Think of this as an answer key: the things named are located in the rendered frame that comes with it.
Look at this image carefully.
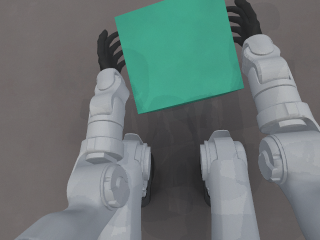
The robot left forearm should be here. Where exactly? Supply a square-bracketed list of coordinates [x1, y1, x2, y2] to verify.
[66, 68, 130, 198]

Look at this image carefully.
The robot right upper arm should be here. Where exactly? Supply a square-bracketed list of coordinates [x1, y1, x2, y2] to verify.
[258, 130, 320, 240]

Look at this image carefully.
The robot right foot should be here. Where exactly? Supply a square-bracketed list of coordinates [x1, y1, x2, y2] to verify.
[199, 156, 211, 207]

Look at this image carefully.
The carton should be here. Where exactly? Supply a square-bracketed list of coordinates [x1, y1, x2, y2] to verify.
[114, 0, 244, 114]

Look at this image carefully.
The robot right forearm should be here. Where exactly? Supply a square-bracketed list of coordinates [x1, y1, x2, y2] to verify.
[241, 34, 320, 135]

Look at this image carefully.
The robot left upper arm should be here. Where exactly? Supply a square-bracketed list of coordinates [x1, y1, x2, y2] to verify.
[14, 162, 130, 240]

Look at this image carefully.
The robot left hand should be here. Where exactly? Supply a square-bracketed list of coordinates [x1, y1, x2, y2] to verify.
[97, 29, 126, 74]

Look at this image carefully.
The robot left thigh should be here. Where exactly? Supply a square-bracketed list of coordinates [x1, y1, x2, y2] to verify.
[97, 140, 151, 240]

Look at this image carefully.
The robot right hand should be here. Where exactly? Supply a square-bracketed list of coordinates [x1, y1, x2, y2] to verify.
[226, 0, 262, 47]

